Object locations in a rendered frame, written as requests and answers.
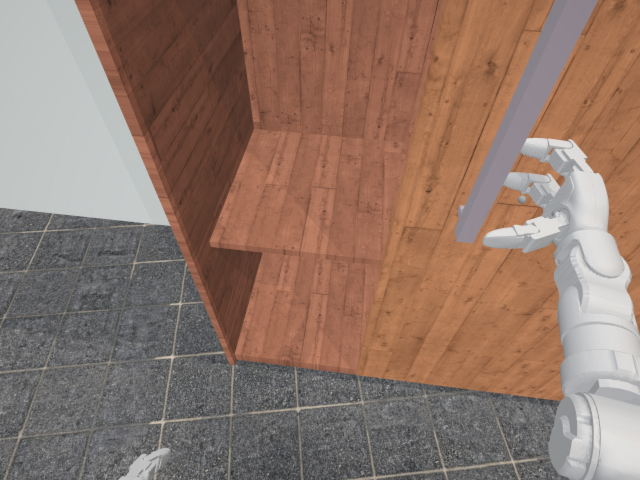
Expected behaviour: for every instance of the wardrobe door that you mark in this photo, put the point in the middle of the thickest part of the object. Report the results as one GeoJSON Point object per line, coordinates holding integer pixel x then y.
{"type": "Point", "coordinates": [469, 316]}

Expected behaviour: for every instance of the robot right upper arm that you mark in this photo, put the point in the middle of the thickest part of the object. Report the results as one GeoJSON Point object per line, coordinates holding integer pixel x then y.
{"type": "Point", "coordinates": [596, 438]}

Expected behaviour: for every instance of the right robot hand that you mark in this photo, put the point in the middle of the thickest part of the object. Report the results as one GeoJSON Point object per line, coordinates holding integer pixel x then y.
{"type": "Point", "coordinates": [582, 199]}

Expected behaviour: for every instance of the handle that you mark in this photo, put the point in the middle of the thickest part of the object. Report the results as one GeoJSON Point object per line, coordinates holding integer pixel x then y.
{"type": "Point", "coordinates": [560, 33]}

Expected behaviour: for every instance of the left robot hand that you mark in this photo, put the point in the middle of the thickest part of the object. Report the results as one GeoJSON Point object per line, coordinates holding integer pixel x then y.
{"type": "Point", "coordinates": [146, 466]}

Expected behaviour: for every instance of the robot right forearm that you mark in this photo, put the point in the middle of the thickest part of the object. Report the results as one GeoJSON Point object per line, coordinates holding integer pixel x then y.
{"type": "Point", "coordinates": [598, 329]}

